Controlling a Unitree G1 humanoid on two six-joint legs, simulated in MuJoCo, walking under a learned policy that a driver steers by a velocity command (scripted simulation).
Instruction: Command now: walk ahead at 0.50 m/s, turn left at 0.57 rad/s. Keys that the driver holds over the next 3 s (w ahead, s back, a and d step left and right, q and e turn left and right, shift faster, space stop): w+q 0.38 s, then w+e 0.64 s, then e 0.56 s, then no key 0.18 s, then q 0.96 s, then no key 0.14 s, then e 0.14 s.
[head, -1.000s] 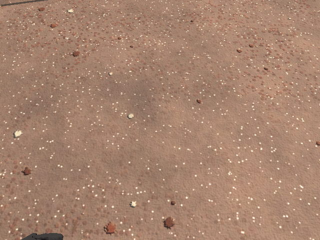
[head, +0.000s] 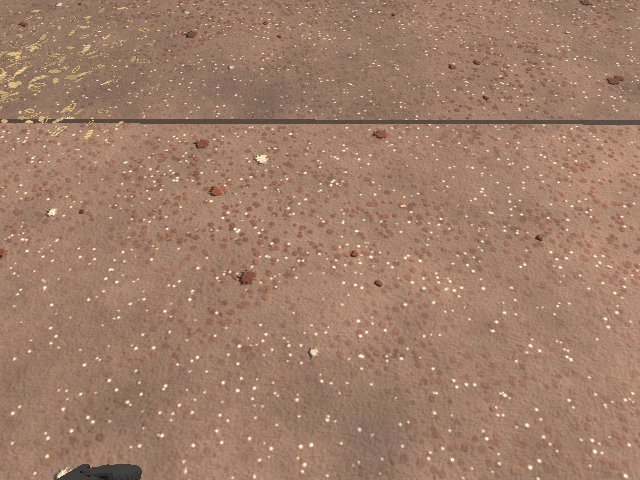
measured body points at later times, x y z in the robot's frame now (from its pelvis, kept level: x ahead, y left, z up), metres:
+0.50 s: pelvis +0.26 +0.07 -0.01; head +0.30 +0.09 +0.44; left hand +0.22 +0.36 -0.14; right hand +0.52 -0.11 -0.08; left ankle +0.31 +0.17 -0.73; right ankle +0.13 -0.11 -0.64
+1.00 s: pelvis +0.54 +0.09 -0.02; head +0.59 +0.09 +0.43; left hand +0.72 +0.36 -0.11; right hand +0.61 -0.20 -0.14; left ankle +0.33 +0.18 -0.69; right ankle +0.65 +0.02 -0.73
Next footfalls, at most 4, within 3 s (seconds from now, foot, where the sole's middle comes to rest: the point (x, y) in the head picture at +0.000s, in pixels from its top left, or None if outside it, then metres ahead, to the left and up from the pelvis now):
0.42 left None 0.35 0.18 -0.77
0.96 right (317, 386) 0.69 0.02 -0.77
1.40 left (246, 307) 0.91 0.19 -0.77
1.80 right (338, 358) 0.76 -0.03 -0.77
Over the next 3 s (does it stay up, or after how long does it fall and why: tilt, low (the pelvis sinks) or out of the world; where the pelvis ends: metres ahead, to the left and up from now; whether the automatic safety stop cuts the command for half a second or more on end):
stays up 0.78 0.09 0.01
